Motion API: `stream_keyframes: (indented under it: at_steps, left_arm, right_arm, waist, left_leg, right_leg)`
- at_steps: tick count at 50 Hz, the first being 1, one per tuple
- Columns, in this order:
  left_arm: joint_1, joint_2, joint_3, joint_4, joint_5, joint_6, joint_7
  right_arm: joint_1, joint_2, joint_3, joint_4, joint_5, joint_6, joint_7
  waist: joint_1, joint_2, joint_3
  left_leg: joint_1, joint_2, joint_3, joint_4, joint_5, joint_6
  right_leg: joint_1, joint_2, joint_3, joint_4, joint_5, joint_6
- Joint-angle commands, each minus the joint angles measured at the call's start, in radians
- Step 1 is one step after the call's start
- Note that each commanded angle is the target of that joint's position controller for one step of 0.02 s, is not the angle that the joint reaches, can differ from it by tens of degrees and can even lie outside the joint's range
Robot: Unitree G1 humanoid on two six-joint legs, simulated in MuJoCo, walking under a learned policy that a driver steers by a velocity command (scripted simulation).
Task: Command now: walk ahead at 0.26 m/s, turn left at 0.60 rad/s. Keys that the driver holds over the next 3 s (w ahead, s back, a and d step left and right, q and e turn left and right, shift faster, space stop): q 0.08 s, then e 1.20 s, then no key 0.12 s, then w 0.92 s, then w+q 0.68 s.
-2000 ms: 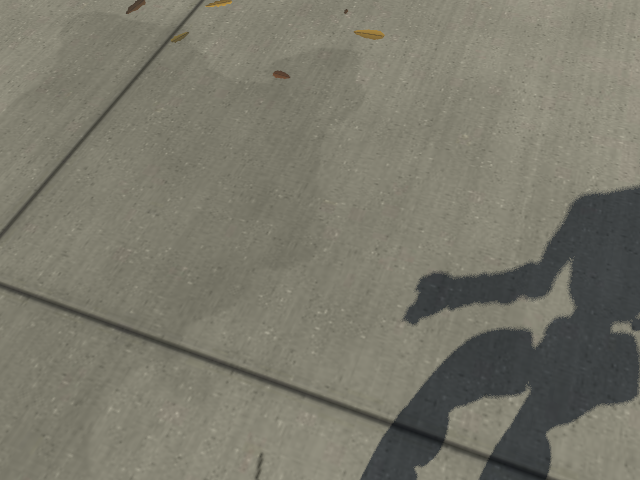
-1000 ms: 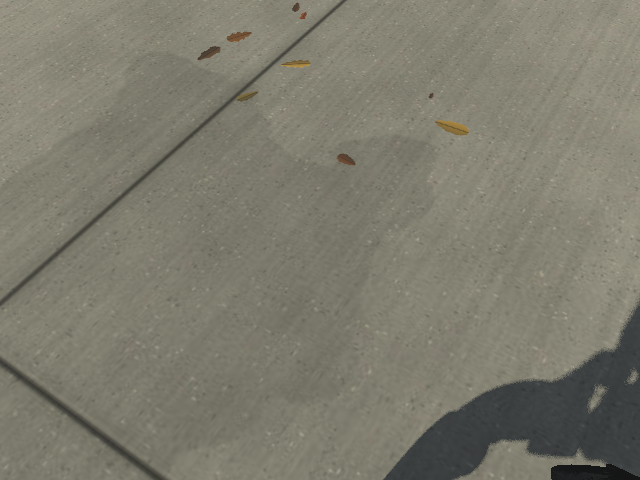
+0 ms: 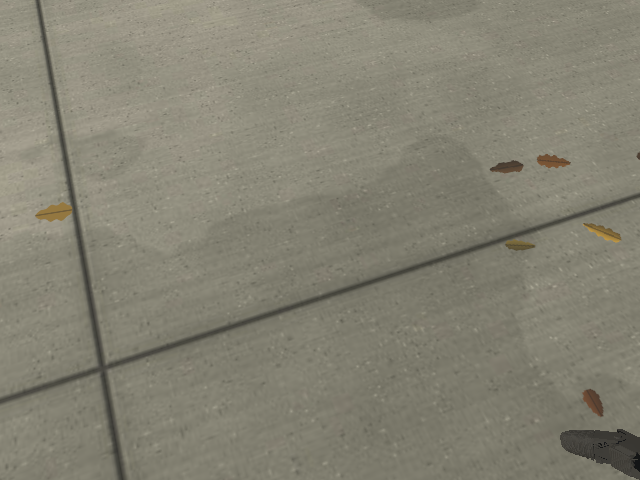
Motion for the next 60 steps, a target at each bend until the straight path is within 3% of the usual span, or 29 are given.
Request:
stream_keyframes:
  at_steps: [1, 2, 3, 4, 5, 6, 7, 10, 14, 18, 20, 24, 26, 27, 28, 29, 30, 32, 33, 38, 45, 48, 49, 50, 51, 52, 54, 56, 60]
  left_arm:
    - [-0.085, 0.200, 0.049, -0.077, -0.025, 0.004, 0.016]
    - [-0.063, 0.163, 0.035, -0.087, -0.009, -0.001, 0.013]
    - [0.039, 0.018, -0.007, -0.118, 0.072, -0.008, -0.002]
    - [0.084, 0.096, -0.012, -0.119, 0.044, -0.019, -0.016]
    - [-0.028, 0.170, 0.008, -0.118, 0.005, -0.015, -0.019]
    - [-0.075, 0.155, 0.002, -0.131, -0.001, -0.008, -0.013]
    - [-0.081, 0.134, -0.002, -0.111, 0.009, 0.003, -0.002]
    - [-0.004, 0.098, -0.007, -0.072, 0.011, 0.040, 0.008]
    - [-0.033, 0.050, -0.024, -0.058, 0.019, 0.057, 0.017]
    - [-0.130, 0.107, -0.004, -0.096, 0.008, 0.079, 0.020]
    - [-0.158, 0.107, 0.001, -0.115, 0.008, 0.086, 0.019]
    - [-0.127, 0.072, 0.001, -0.116, 0.008, 0.082, 0.000]
    - [-0.072, 0.074, 0.006, -0.101, 0.011, 0.078, -0.014]
    - [-0.064, 0.129, 0.020, -0.107, 0.019, 0.077, -0.014]
    - [-0.076, 0.249, 0.048, -0.125, 0.017, 0.078, 0.001]
    - [-0.044, 0.227, 0.045, -0.134, 0.039, 0.072, -0.003]
    - [-0.031, 0.205, 0.038, -0.137, 0.052, 0.056, -0.005]
    - [-0.110, 0.175, 0.038, -0.150, 0.019, 0.043, 0.002]
    - [-0.131, 0.163, 0.035, -0.157, 0.005, 0.046, 0.010]
    - [-0.113, 0.175, 0.046, -0.171, 0.004, 0.077, 0.032]
    - [-0.167, 0.187, 0.054, -0.203, 0.001, 0.099, 0.024]
    - [-0.204, 0.156, 0.044, -0.221, -0.010, 0.105, 0.031]
    - [-0.158, 0.106, 0.030, -0.222, 0.009, 0.103, 0.029]
    - [-0.112, 0.091, 0.029, -0.242, 0.004, 0.094, 0.026]
    - [-0.094, 0.178, 0.053, -0.225, 0.016, 0.086, 0.026]
    - [-0.096, 0.222, 0.073, -0.204, 0.003, 0.089, 0.024]
    - [-0.089, 0.186, 0.071, -0.183, 0.006, 0.110, 0.028]
    - [-0.118, 0.139, 0.057, -0.206, -0.002, 0.114, 0.019]
    - [-0.193, 0.100, 0.035, -0.261, -0.002, 0.107, 0.006]
  right_arm:
    - [0.202, -0.157, -0.073, -0.024, -0.007, -0.006, 0.001]
    - [0.315, -0.211, -0.096, 0.000, -0.007, 0.002, -0.021]
    - [0.283, -0.312, -0.098, -0.018, -0.012, 0.010, -0.047]
    - [0.263, -0.294, -0.086, -0.077, -0.030, -0.004, -0.035]
    - [0.211, -0.213, -0.066, -0.082, -0.026, -0.008, -0.027]
    - [0.158, -0.163, -0.049, -0.066, -0.010, -0.011, -0.028]
    - [0.123, -0.120, -0.032, -0.057, -0.003, -0.013, -0.032]
    - [0.059, -0.085, -0.012, -0.017, -0.040, -0.025, -0.035]
    - [0.027, -0.088, -0.013, 0.043, -0.054, -0.036, -0.048]
    - [0.034, -0.136, -0.028, 0.080, -0.046, -0.008, -0.066]
    - [0.042, -0.140, -0.032, 0.094, -0.034, 0.006, -0.074]
    - [0.029, -0.135, -0.035, 0.107, -0.018, 0.028, -0.087]
    - [0.032, -0.137, -0.041, 0.119, 0.003, 0.040, -0.093]
    - [0.061, -0.117, -0.040, 0.126, 0.005, 0.039, -0.096]
    - [0.056, -0.069, -0.029, 0.085, -0.036, 0.030, -0.092]
    - [-0.074, -0.085, -0.032, 0.057, -0.041, 0.025, -0.097]
    - [-0.068, -0.106, -0.042, 0.063, -0.029, 0.023, -0.093]
    - [-0.018, -0.098, -0.047, 0.096, -0.015, 0.031, -0.098]
    - [-0.018, -0.108, -0.051, 0.098, -0.019, 0.033, -0.103]
    - [-0.044, -0.071, -0.038, 0.094, -0.003, 0.021, -0.096]
    - [-0.018, -0.103, -0.045, 0.104, 0.003, 0.005, -0.071]
    - [0.068, -0.127, -0.060, 0.135, -0.003, -0.009, -0.064]
    - [0.092, -0.192, -0.073, 0.129, -0.021, -0.006, -0.071]
    - [0.070, -0.248, -0.082, 0.128, -0.047, 0.001, -0.070]
    - [0.051, -0.201, -0.070, 0.111, -0.054, -0.004, -0.070]
    - [0.004, -0.143, -0.052, 0.098, -0.048, -0.007, -0.074]
    - [-0.047, -0.107, -0.040, 0.093, -0.020, -0.003, -0.083]
    - [-0.018, -0.114, -0.036, 0.106, -0.022, 0.006, -0.096]
    - [0.056, -0.153, -0.048, 0.124, -0.027, 0.021, -0.107]
  waist:
    - [-0.181, -0.113, -0.147]
    - [-0.238, -0.033, -0.210]
    - [-0.109, 0.281, -0.298]
    - [-0.140, 0.218, -0.564]
    - [-0.178, 0.061, -0.483]
    - [-0.151, 0.015, -0.346]
    - [-0.124, -0.038, -0.275]
    - [-0.049, 0.022, -0.229]
    - [-0.060, 0.053, -0.215]
    - [-0.105, 0.068, -0.134]
    - [-0.117, 0.066, -0.099]
    - [-0.095, 0.060, -0.123]
    - [-0.059, 0.056, -0.140]
    - [-0.069, -0.028, -0.131]
    - [-0.126, -0.295, -0.136]
    - [-0.025, -0.333, -0.118]
    - [-0.028, -0.216, -0.147]
    - [-0.076, -0.127, -0.148]
    - [-0.084, -0.129, -0.154]
    - [-0.072, -0.157, -0.178]
    - [-0.071, -0.217, -0.153]
    - [-0.117, -0.187, -0.155]
    - [-0.094, -0.021, -0.193]
    - [-0.050, 0.229, -0.152]
    - [-0.067, 0.177, -0.147]
    - [-0.056, 0.110, -0.120]
    - [-0.055, 0.094, -0.079]
    - [-0.078, 0.113, -0.064]
    - [-0.135, 0.128, -0.107]
  left_leg:
    - [0.345, -0.110, 0.069, -0.105, 0.024, 0.073]
    - [0.576, -0.071, -0.017, -0.155, 0.222, 0.118]
    - [0.872, 0.195, -0.372, -0.023, 0.779, 0.243]
    - [0.965, 0.354, -0.735, -0.146, 0.559, 0.421]
    - [0.872, 0.301, -0.593, -0.196, 0.457, 0.364]
    - [0.741, 0.254, -0.465, -0.206, 0.406, 0.310]
    - [0.619, 0.214, -0.390, -0.220, 0.399, 0.268]
    - [0.339, 0.164, -0.239, -0.289, 0.468, 0.246]
    - [0.288, 0.137, -0.115, -0.326, 0.370, 0.218]
    - [0.311, 0.183, -0.159, -0.381, -0.025, 0.221]
    - [0.356, 0.213, -0.188, -0.381, -0.100, 0.225]
    - [0.454, 0.230, -0.155, -0.287, 0.110, 0.207]
    - [0.455, 0.191, -0.088, -0.191, 0.159, 0.143]
    - [0.397, 0.125, -0.022, -0.071, 0.058, 0.065]
    - [0.173, -0.022, 0.099, 0.141, -0.225, -0.039]
    - [-0.013, -0.128, 0.024, 0.322, -0.579, -0.078]
    - [-0.038, -0.100, -0.060, 0.460, -0.588, -0.077]
    - [-0.075, -0.071, -0.089, 0.476, -0.470, -0.087]
    - [-0.064, -0.059, -0.098, 0.456, -0.425, -0.097]
    - [0.030, -0.089, -0.085, 0.250, -0.319, -0.132]
    - [0.226, -0.113, -0.096, -0.013, -0.294, -0.113]
    - [0.430, -0.067, -0.097, -0.292, -0.049, -0.068]
    - [0.558, 0.124, -0.265, -0.309, 0.063, 0.001]
    - [0.576, 0.308, -0.504, -0.322, 0.277, 0.173]
    - [0.519, 0.382, -0.538, -0.334, 0.250, 0.262]
    - [0.476, 0.315, -0.429, -0.329, 0.181, 0.234]
    - [0.458, 0.211, -0.276, -0.327, 0.073, 0.166]
    - [0.459, 0.174, -0.187, -0.338, 0.107, 0.170]
    - [0.592, 0.218, -0.147, -0.329, 0.174, 0.202]
  right_leg:
    - [-0.076, -0.191, 0.035, 0.312, 0.996, -0.094]
    - [-0.247, -0.137, 0.027, 0.568, 0.754, -0.041]
    - [-0.600, 0.009, 0.053, 0.934, -0.289, 0.021]
    - [-0.695, 0.072, 0.287, 1.140, -0.358, 0.031]
    - [-0.724, 0.006, 0.326, 1.131, -0.238, 0.017]
    - [-0.754, -0.034, 0.294, 1.055, -0.154, 0.013]
    - [-0.720, -0.074, 0.291, 0.981, -0.109, 0.021]
    - [-0.479, -0.090, 0.278, 0.831, -0.036, 0.040]
    - [-0.369, -0.087, 0.270, 0.556, 0.082, 0.053]
    - [-0.428, -0.075, 0.255, 0.509, 0.067, 0.039]
    - [-0.481, -0.074, 0.249, 0.507, 0.009, 0.028]
    - [-0.444, -0.041, 0.197, 0.390, -0.004, 0.001]
    - [-0.337, -0.008, 0.174, 0.181, 0.171, -0.037]
    - [-0.277, -0.064, 0.287, 0.075, 0.353, -0.084]
    - [-0.156, -0.272, 0.577, 0.076, 0.709, -0.205]
    - [-0.120, -0.364, 0.713, 0.027, 0.814, -0.359]
    - [-0.102, -0.335, 0.668, 0.035, 0.809, -0.362]
    - [-0.071, -0.245, 0.554, 0.076, 0.797, -0.269]
    - [-0.067, -0.230, 0.539, 0.080, 0.798, -0.252]
    - [-0.069, -0.179, 0.536, 0.093, 0.762, -0.242]
    - [-0.181, -0.152, 0.666, 0.102, 0.603, -0.232]
    - [-0.270, -0.073, 0.673, 0.171, 0.388, -0.151]
    - [-0.387, 0.010, 0.578, 0.340, 0.125, -0.097]
    - [-0.594, 0.171, 0.419, 0.517, -0.276, -0.036]
    - [-0.624, 0.088, 0.405, 0.749, -0.293, 0.007]
    - [-0.618, 0.064, 0.397, 0.834, -0.217, 0.018]
    - [-0.641, 0.047, 0.368, 0.893, -0.096, 0.049]
    - [-0.648, 0.039, 0.317, 0.871, -0.036, 0.069]
    - [-0.651, -0.010, 0.273, 0.680, -0.024, 0.087]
